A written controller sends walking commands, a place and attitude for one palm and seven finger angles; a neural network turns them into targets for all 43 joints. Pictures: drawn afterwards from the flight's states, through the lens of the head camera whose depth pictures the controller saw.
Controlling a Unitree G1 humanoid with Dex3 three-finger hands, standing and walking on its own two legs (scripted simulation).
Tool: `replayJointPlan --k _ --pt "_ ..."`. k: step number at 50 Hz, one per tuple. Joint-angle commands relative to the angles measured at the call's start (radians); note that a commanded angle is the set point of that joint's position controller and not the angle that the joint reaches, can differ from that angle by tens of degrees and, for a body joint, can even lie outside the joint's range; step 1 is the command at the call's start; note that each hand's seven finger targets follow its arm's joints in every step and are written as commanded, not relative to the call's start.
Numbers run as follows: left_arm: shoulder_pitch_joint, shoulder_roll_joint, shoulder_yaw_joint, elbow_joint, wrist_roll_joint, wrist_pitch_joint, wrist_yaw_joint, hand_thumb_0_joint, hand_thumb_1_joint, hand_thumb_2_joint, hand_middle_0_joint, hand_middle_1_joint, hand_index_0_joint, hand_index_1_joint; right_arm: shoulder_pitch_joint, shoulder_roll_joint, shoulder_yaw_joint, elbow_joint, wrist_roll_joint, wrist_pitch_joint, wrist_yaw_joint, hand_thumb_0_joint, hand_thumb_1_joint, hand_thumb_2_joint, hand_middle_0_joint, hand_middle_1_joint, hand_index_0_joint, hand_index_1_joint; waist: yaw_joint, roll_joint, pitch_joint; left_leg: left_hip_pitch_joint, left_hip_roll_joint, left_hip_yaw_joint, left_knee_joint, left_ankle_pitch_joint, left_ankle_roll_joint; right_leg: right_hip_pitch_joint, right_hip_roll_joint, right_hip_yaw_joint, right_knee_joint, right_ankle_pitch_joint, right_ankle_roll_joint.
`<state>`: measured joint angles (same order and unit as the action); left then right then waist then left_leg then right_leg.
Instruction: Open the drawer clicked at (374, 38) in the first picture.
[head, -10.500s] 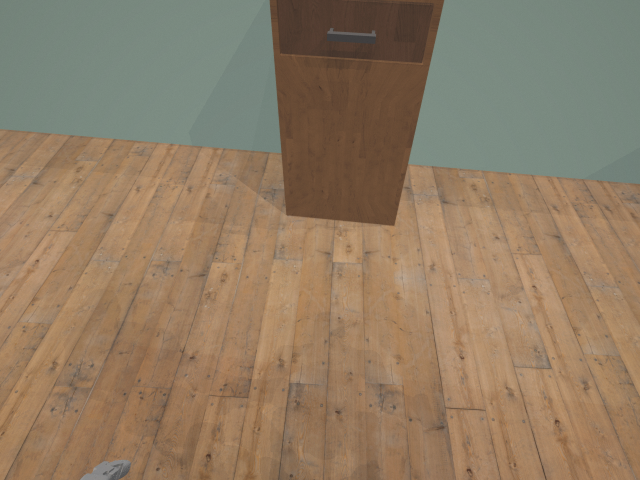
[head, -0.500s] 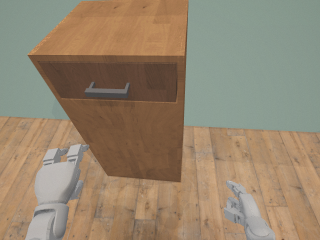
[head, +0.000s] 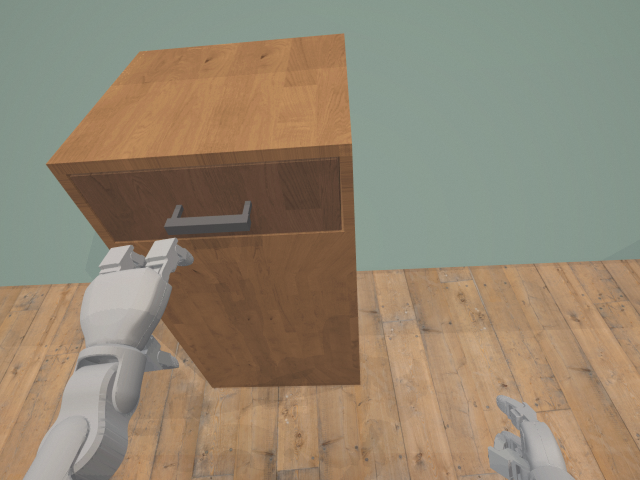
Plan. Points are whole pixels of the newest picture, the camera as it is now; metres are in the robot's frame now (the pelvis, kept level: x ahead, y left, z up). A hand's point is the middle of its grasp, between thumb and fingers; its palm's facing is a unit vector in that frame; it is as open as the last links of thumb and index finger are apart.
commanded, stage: raise the hand with hooked fingers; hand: left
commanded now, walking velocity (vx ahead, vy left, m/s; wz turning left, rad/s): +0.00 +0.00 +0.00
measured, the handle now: (210, 216) +0.49 +0.27 +0.04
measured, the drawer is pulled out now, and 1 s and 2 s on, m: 0.00 0.00 0.00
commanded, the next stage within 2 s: move the hooked fingers above the handle in 0.74 s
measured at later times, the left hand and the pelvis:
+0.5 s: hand (120, 256) +0.30 +0.27 +0.16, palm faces +0.10 -0.06 -0.99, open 13.8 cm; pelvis -0.01 +0.02 +0.01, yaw +1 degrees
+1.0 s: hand (142, 265) +0.31 +0.25 +0.14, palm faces +0.06 -0.06 -1.00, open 13.8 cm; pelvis -0.01 +0.00 +0.01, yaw +1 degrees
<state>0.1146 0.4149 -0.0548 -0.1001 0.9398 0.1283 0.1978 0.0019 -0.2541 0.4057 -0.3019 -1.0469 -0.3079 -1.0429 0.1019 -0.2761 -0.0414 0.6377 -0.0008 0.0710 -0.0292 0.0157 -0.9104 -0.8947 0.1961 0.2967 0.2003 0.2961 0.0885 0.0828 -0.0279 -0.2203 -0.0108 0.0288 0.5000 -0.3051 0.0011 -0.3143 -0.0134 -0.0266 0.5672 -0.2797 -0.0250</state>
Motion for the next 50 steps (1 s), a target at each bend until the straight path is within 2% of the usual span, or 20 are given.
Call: replayJointPlan --k 1,4,9,13,16,17,19,20,21,23,25,26,30,34,39,40,41,47,48,50 --pt "-0.308 0.225 0.116 -0.181 0.011 0.033 -0.027 0.000 -0.477 0.310 -0.298 -1.185 -0.298 -1.185 -0.176 -0.063 0.013 -0.168 0.013 -0.035 -0.003 0.000 -0.900 -0.900 0.200 0.300 0.200 0.300 0.010 -0.054 -0.170 0.015 -0.026 -0.006 -0.101 0.291 0.026 0.220 0.005 0.018 -0.106 0.243 -0.007" --pt "-0.390 0.237 0.105 -0.156 0.009 0.045 -0.071 0.000 -0.500 0.300 -0.300 -1.200 -0.300 -1.200 -0.178 -0.063 0.022 -0.164 0.016 -0.024 -0.003 0.000 -0.900 -0.900 0.200 0.300 0.200 0.300 0.006 -0.041 -0.146 0.033 -0.021 -0.013 -0.127 0.311 0.021 0.225 0.013 0.007 -0.125 0.245 -0.011" --pt "-0.521 0.256 0.088 -0.127 0.000 0.052 -0.150 0.000 -0.500 0.300 -0.300 -1.200 -0.300 -1.200 -0.175 -0.066 0.033 -0.162 0.018 -0.012 -0.002 0.000 -0.900 -0.900 0.200 0.300 0.200 0.300 -0.002 -0.044 -0.157 0.063 -0.016 -0.020 -0.153 0.319 0.019 0.247 0.016 -0.001 -0.149 0.233 -0.011" --pt "-0.610 0.297 0.105 -0.126 -0.013 0.032 -0.197 0.000 -0.500 0.300 -0.300 -1.200 -0.300 -1.200 -0.165 -0.071 0.038 -0.164 0.018 -0.013 0.003 0.000 -0.900 -0.900 0.200 0.300 0.200 0.300 0.000 -0.012 -0.186 0.084 -0.015 -0.030 -0.161 0.349 0.015 0.267 0.016 -0.005 -0.158 0.239 -0.017" --pt "-0.664 0.312 0.114 -0.098 -0.026 0.017 -0.224 0.000 -0.500 0.300 -0.300 -1.200 -0.300 -1.200 -0.155 -0.072 0.040 -0.158 0.021 -0.017 0.009 0.000 -0.900 -0.900 0.200 0.300 0.200 0.300 -0.004 -0.027 -0.186 0.081 -0.011 -0.039 -0.169 0.348 0.011 0.265 0.017 -0.011 -0.165 0.220 -0.018" --pt "-0.677 0.329 0.130 -0.098 -0.033 0.010 -0.230 0.000 -0.500 0.300 -0.300 -1.200 -0.300 -1.200 -0.146 -0.077 0.036 -0.155 0.021 -0.018 0.009 0.000 -0.900 -0.900 0.200 0.300 0.200 0.300 -0.002 -0.034 -0.192 0.085 -0.010 -0.040 -0.172 0.353 0.012 0.270 0.018 -0.011 -0.169 0.226 -0.018" --pt "-0.613 0.294 0.110 -0.060 -0.039 0.011 -0.245 0.000 -0.500 0.300 -0.300 -1.200 -0.300 -1.200 -0.137 -0.079 0.033 -0.155 0.023 -0.016 0.016 0.000 -0.900 -0.900 0.200 0.300 0.200 0.300 0.003 -0.035 -0.175 0.081 -0.008 -0.037 -0.172 0.373 0.008 0.258 0.018 -0.017 -0.169 0.234 -0.019" --pt "-0.580 0.295 0.127 -0.059 -0.047 0.010 -0.255 0.000 -0.500 0.300 -0.300 -1.200 -0.300 -1.200 -0.143 -0.080 0.033 -0.171 0.028 -0.019 0.022 0.000 -0.900 -0.900 0.200 0.300 0.200 0.300 0.011 -0.029 -0.180 0.077 -0.005 -0.042 -0.175 0.368 0.007 0.263 0.024 -0.015 -0.169 0.225 -0.020" --pt "-0.565 0.277 0.106 -0.038 -0.050 0.009 -0.263 0.000 -0.500 0.300 -0.300 -1.200 -0.300 -1.200 -0.132 -0.082 0.034 -0.165 0.026 -0.015 0.026 0.000 -0.900 -0.900 0.200 0.300 0.200 0.300 0.006 -0.061 -0.167 0.064 -0.004 -0.037 -0.176 0.369 0.007 0.263 0.018 -0.021 -0.167 0.225 -0.019" --pt "-0.568 0.294 0.118 -0.090 -0.053 -0.008 -0.264 0.000 -0.500 0.300 -0.300 -1.200 -0.300 -1.200 -0.130 -0.091 0.028 -0.176 0.025 -0.014 0.029 0.000 -0.900 -0.900 0.200 0.300 0.200 0.300 0.009 -0.064 -0.182 0.065 -0.004 -0.035 -0.179 0.361 0.011 0.265 0.017 -0.018 -0.171 0.226 -0.016" --pt "-0.578 0.314 0.143 -0.140 -0.050 -0.026 -0.252 0.000 -0.500 0.300 -0.300 -1.200 -0.300 -1.200 -0.132 -0.088 0.029 -0.187 0.025 -0.022 0.035 0.000 -0.900 -0.900 0.200 0.300 0.200 0.300 0.015 -0.028 -0.209 0.070 -0.004 -0.044 -0.174 0.369 0.010 0.270 0.023 -0.013 -0.164 0.219 -0.020" --pt "-0.589 0.315 0.144 -0.153 -0.050 -0.039 -0.244 0.000 -0.500 0.300 -0.300 -1.200 -0.300 -1.200 -0.117 -0.086 0.026 -0.181 0.020 -0.028 0.035 0.000 -0.900 -0.900 0.200 0.300 0.200 0.300 0.018 -0.039 -0.225 0.076 -0.008 -0.047 -0.173 0.384 0.011 0.279 0.019 -0.017 -0.163 0.227 -0.020" --pt "-0.601 0.360 0.205 -0.182 -0.053 -0.064 -0.191 0.000 -0.500 0.300 -0.300 -1.200 -0.300 -1.200 -0.117 -0.088 0.019 -0.171 0.021 -0.040 0.033 0.000 -0.900 -0.900 0.200 0.300 0.200 0.300 0.024 -0.010 -0.239 0.078 -0.012 -0.048 -0.171 0.377 0.010 0.281 0.023 -0.007 -0.168 0.228 -0.021" --pt "-0.590 0.328 0.179 -0.113 -0.061 -0.045 -0.162 0.000 -0.500 0.300 -0.300 -1.200 -0.300 -1.200 -0.117 -0.089 0.016 -0.148 0.028 -0.041 0.027 0.000 -0.900 -0.900 0.200 0.300 0.200 0.300 0.017 -0.038 -0.195 0.055 -0.019 -0.030 -0.180 0.337 0.012 0.268 0.017 -0.008 -0.184 0.216 -0.016" --pt "-0.593 0.307 0.137 -0.125 -0.051 -0.013 -0.177 0.000 -0.500 0.300 -0.300 -1.200 -0.300 -1.200 -0.132 -0.091 0.017 -0.153 0.029 -0.038 0.023 0.000 -0.900 -0.900 0.200 0.300 0.200 0.300 0.010 -0.047 -0.227 0.064 -0.027 -0.019 -0.172 0.333 0.020 0.290 0.011 0.001 -0.184 0.237 -0.012" --pt "-0.586 0.314 0.148 -0.126 -0.054 -0.009 -0.184 0.000 -0.500 0.300 -0.300 -1.200 -0.300 -1.200 -0.142 -0.090 0.018 -0.160 0.031 -0.040 0.023 0.000 -0.900 -0.900 0.200 0.300 0.200 0.300 0.011 -0.048 -0.237 0.061 -0.027 -0.019 -0.168 0.327 0.021 0.299 0.015 0.006 -0.183 0.234 -0.011" --pt "-0.580 0.291 0.121 -0.110 -0.051 -0.005 -0.192 0.000 -0.500 0.300 -0.300 -1.200 -0.300 -1.200 -0.142 -0.086 0.023 -0.155 0.030 -0.037 0.020 0.000 -0.900 -0.900 0.200 0.300 0.200 0.300 0.006 -0.059 -0.226 0.054 -0.029 -0.014 -0.167 0.324 0.023 0.295 0.009 0.004 -0.182 0.235 -0.009" --pt "-0.648 0.354 0.163 0.021 -0.038 -0.016 -0.204 0.000 -0.500 0.300 -0.300 -1.200 -0.300 -1.200 -0.125 -0.092 0.030 -0.135 0.032 -0.024 -0.006 0.000 -0.900 -0.900 0.200 0.300 0.200 0.300 -0.010 -0.113 -0.165 0.008 -0.028 -0.003 -0.166 0.251 0.030 0.270 0.006 0.008 -0.201 0.179 0.000" --pt "-0.690 0.337 0.139 0.018 -0.039 -0.026 -0.204 0.000 -0.500 0.300 -0.300 -1.200 -0.300 -1.200 -0.125 -0.091 0.031 -0.139 0.032 -0.026 -0.009 0.000 -0.900 -0.900 0.200 0.300 0.200 0.300 -0.015 -0.099 -0.171 0.012 -0.033 -0.003 -0.162 0.245 0.030 0.263 0.004 0.010 -0.202 0.178 0.002" --pt "-0.726 0.381 0.175 0.023 -0.036 -0.048 -0.197 0.000 -0.500 0.300 -0.300 -1.200 -0.300 -1.200 -0.120 -0.092 0.028 -0.140 0.031 -0.031 -0.014 0.000 -0.900 -0.900 0.200 0.300 0.200 0.300 -0.012 -0.062 -0.218 0.023 -0.035 -0.006 -0.151 0.259 0.030 0.279 0.007 0.018 -0.194 0.190 -0.002"
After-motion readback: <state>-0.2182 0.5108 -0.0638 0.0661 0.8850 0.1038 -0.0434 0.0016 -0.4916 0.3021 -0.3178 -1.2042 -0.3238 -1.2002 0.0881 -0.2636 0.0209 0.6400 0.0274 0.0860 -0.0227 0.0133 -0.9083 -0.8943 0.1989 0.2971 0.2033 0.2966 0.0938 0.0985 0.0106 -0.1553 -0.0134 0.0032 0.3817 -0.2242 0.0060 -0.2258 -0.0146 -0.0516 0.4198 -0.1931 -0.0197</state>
